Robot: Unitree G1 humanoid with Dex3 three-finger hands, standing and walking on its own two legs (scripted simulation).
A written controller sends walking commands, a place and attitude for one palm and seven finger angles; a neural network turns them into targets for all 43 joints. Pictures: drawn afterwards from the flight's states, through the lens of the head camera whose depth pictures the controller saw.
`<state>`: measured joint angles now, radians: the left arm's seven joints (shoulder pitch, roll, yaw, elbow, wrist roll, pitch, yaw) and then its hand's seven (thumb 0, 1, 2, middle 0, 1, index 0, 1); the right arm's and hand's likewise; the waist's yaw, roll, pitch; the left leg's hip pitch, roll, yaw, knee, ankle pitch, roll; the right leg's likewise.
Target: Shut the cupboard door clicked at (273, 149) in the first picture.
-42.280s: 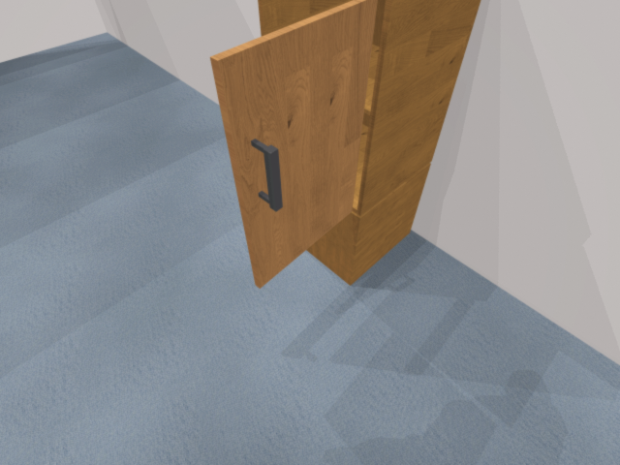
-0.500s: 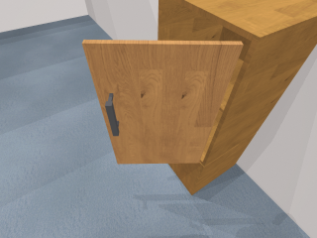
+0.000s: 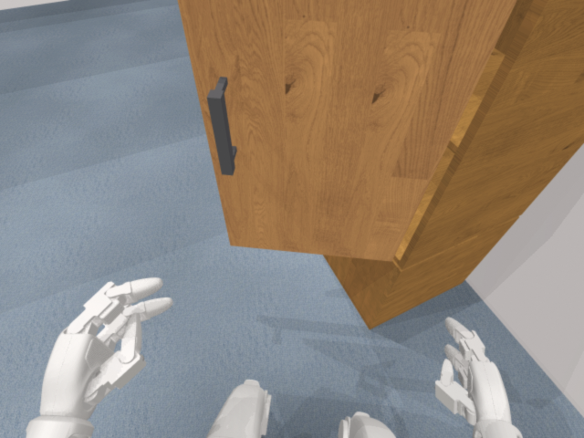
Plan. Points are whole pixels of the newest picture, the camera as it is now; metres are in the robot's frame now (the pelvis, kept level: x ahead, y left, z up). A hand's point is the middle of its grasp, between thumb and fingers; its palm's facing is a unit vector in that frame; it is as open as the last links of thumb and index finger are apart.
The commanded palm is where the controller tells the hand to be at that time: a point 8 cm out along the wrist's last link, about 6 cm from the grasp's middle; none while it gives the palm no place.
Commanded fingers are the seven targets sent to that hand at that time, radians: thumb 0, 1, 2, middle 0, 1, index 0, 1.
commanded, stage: raise the hand and make a fist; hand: left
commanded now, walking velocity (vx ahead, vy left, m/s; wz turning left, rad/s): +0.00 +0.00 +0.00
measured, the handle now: (225, 128) +0.51 +0.18 +0.13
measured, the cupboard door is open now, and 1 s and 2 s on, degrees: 58 58 58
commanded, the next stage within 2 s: bring the fist close to the handle in 1.38 s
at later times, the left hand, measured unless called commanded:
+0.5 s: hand (136, 315) +0.22 +0.21 +0.09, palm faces +0.01 -1.00 -0.01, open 3.4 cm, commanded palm +0.20 +0.26 +0.10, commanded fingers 0.00 0.90 0.90 -1.15 -1.34 -1.15 -1.34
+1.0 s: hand (128, 284) +0.24 +0.21 +0.13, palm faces +0.01 -1.00 -0.03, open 3.1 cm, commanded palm +0.22 +0.27 +0.13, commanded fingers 0.00 0.90 0.90 -1.30 -1.50 -1.30 -1.50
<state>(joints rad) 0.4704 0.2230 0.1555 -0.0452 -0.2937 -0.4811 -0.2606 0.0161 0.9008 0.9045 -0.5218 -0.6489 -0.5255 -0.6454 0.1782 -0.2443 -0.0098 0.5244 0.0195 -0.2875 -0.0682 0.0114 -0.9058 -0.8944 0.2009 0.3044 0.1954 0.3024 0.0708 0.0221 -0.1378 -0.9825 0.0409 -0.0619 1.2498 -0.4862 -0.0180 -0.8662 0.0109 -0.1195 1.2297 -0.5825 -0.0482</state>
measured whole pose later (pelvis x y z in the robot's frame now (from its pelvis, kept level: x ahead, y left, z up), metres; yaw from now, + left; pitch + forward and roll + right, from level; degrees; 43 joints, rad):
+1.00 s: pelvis +0.02 +0.03 +0.05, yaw +0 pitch +7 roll -3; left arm 0.36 0.25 0.15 -0.09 -0.29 -0.26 -0.22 0.01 0.90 0.90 -1.29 -1.49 -1.30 -1.49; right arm 0.28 -0.24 0.05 0.52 0.04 -0.20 -0.05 0.01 -0.90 -0.89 0.20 0.31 0.20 0.30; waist 0.02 0.05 -0.10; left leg -0.71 0.03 -0.01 0.99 -0.41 0.02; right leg -0.60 0.00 -0.07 0.95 -0.48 0.00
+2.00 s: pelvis +0.02 +0.02 +0.05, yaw -1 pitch +8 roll -1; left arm 0.02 0.19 0.07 0.16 -0.22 -0.23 -0.11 0.01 0.90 0.90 -1.30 -1.50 -1.30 -1.50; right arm 0.27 -0.25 0.03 0.57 0.03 -0.16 -0.03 0.01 -0.90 -0.89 0.20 0.30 0.20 0.30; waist 0.00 0.05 -0.10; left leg -0.69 0.03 0.01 0.95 -0.40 0.01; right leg -0.61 0.00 -0.05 0.94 -0.47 -0.01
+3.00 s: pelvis +0.02 +0.01 +0.05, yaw -3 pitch +10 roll +0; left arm -0.40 0.18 0.14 0.65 -0.16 -0.36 -0.05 0.01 0.90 0.90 -1.30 -1.50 -1.31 -1.50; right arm 0.28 -0.25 0.00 0.64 0.03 -0.07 -0.01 0.01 -0.91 -0.89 0.20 0.30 0.20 0.30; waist -0.03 0.03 -0.11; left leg -0.73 0.04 0.03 0.93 -0.38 0.00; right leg -0.66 0.01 -0.03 0.94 -0.46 -0.02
